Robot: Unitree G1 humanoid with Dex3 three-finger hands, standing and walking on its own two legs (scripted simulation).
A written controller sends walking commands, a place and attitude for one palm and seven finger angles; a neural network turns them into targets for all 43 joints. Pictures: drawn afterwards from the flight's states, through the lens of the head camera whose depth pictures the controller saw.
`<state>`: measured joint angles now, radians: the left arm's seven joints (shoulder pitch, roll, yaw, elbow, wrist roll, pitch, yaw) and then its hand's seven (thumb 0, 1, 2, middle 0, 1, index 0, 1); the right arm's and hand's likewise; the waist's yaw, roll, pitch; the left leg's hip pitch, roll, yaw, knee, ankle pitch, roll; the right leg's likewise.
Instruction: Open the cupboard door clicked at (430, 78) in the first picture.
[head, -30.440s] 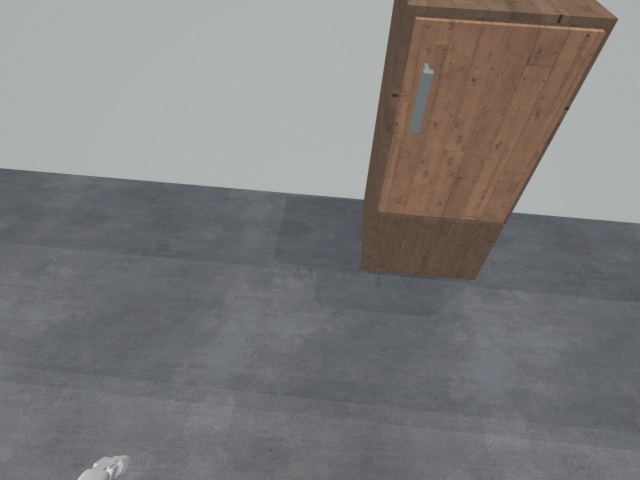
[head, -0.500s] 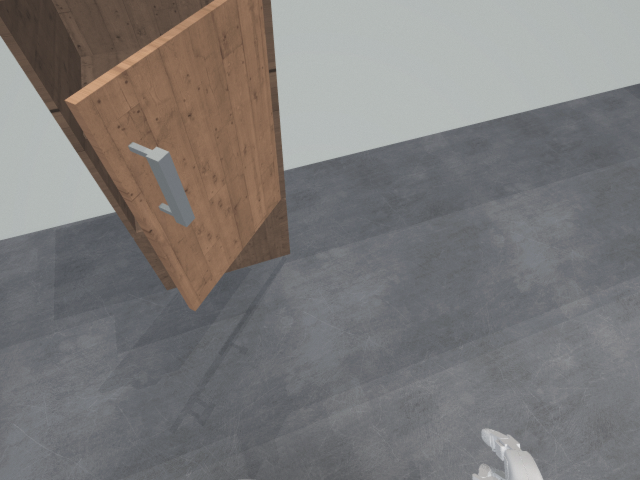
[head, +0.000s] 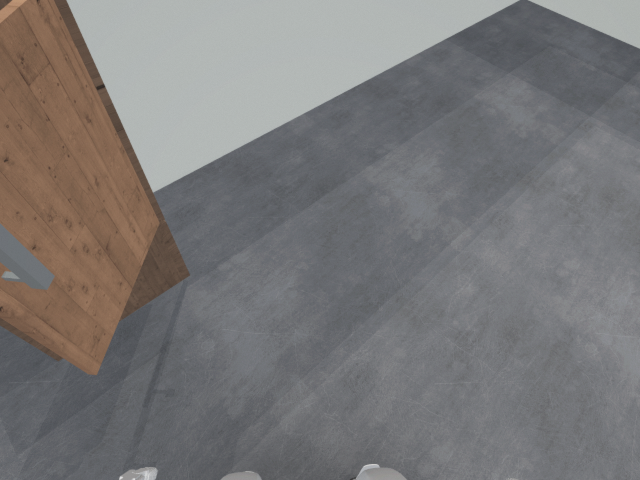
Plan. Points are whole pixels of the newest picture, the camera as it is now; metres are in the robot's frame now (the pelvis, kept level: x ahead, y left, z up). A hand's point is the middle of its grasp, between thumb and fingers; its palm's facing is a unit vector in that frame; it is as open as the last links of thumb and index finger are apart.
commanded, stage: walk to a spot facing it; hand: left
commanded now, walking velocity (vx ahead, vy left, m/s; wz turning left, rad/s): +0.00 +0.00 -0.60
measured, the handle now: out of the picture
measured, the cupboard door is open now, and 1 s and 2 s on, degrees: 42 42 42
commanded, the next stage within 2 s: turn to face it in 1.78 s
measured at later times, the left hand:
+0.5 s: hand (213, 459) +0.16 +0.15 -0.14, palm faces -0.28 -0.93 -0.25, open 7.4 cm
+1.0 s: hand (358, 297) +0.42 -0.05 -0.15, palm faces -0.59 -0.77 -0.24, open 7.4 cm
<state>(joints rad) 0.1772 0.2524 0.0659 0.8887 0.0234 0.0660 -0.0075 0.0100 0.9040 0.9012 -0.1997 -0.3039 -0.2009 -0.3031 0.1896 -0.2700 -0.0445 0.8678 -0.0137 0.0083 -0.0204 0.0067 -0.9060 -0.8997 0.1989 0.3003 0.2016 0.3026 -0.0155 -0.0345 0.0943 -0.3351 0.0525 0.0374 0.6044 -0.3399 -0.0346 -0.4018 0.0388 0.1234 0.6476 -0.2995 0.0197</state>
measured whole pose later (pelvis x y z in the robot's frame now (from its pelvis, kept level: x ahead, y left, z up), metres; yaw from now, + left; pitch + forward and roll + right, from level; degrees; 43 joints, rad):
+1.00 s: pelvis +0.18 -0.13 -0.01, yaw -35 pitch +1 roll +1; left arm 0.07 0.24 0.07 0.89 0.02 -0.03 -0.05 0.01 0.91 0.90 -0.20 -0.30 -0.20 -0.30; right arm 0.39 -0.24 -0.04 1.03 -0.02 0.00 0.00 0.01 -0.90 -0.90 0.20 0.30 0.20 0.30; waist -0.05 0.01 0.10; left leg -0.25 0.15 0.11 1.01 -0.52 -0.05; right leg -0.44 -0.03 -0.10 0.70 -0.26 -0.06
